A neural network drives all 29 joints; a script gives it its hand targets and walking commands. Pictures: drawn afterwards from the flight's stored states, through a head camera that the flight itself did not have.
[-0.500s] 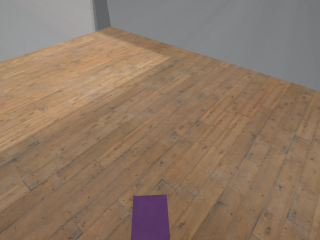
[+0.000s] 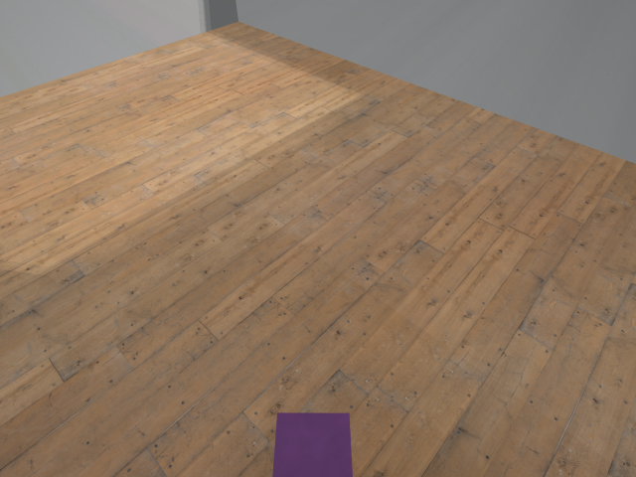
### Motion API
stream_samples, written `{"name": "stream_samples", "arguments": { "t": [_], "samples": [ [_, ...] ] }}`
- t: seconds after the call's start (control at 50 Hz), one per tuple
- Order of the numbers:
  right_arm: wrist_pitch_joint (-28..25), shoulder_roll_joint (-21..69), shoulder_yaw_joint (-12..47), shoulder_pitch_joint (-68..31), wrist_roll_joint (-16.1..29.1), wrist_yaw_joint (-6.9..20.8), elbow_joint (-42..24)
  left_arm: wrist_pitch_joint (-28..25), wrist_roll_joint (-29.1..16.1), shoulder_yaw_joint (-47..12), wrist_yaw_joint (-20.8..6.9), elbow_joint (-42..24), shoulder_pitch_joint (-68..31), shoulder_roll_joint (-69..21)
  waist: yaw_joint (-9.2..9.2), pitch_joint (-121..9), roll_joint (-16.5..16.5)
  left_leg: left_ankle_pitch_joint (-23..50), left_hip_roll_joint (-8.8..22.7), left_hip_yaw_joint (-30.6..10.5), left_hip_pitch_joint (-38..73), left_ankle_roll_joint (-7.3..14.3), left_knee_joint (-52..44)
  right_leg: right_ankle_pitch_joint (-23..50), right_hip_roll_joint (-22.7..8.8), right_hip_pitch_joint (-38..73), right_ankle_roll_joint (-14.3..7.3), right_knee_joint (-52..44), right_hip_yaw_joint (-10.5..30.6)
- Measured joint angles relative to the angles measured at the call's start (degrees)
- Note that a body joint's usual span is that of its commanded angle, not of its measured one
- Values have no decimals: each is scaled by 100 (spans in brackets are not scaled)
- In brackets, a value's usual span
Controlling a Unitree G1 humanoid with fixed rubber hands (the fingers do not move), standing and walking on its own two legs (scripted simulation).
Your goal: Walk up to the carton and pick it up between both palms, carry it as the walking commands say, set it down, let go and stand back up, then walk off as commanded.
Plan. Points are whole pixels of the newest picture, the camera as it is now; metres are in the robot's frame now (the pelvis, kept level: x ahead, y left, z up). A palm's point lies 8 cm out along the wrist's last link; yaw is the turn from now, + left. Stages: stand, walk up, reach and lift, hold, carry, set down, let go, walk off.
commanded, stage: stand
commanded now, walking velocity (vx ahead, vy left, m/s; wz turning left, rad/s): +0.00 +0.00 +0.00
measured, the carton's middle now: (313, 472) +0.31 +0.02 -0.68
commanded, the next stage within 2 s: none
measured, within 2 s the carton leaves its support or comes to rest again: neither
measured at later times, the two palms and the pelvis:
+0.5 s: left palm out of the picture +0.03 +0.20 -0.14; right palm out of the picture +0.01 -0.23 -0.13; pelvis +0.04 -0.01 +0.01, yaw +0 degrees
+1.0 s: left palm out of the picture -0.03 +0.19 -0.14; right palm out of the picture -0.02 -0.22 -0.13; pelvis +0.01 -0.01 +0.02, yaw +0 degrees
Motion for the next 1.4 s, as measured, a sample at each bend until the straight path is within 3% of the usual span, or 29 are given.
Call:
{"name": "stream_samples", "arguments": {
  "t": [0.12, 0.3, 0.8, 1.4],
  "samples": [
    [-47, 21, -37, 284, -35, 42, 233, -23, -84, 16, 100, 174, -183, -24, -142, -84, 34, 98, 87, -55, 478, -103, -606, 55, 150, 563, -82, -763, -67],
    [-43, 39, -74, 436, -24, -60, 508, -55, -122, 112, 74, 299, -395, 103, -144, -1, -40, 102, 144, -71, 744, -161, -857, 134, 233, 902, -114, -1171, -91],
    [-28, 228, -98, 337, -78, -73, 608, -67, -84, 153, 88, 641, -55, -79, -84, 85, 4, 318, 141, -114, 822, -154, -1032, 330, 238, 998, -129, -1343, -139],
    [-14, -57, -114, 501, -109, 17, 394, -107, -60, 174, -40, 323, -25, 228, -91, 158, 25, 607, 250, -133, 568, -207, -1031, 607, 346, 713, -223, -1313, -112]
  ]
}}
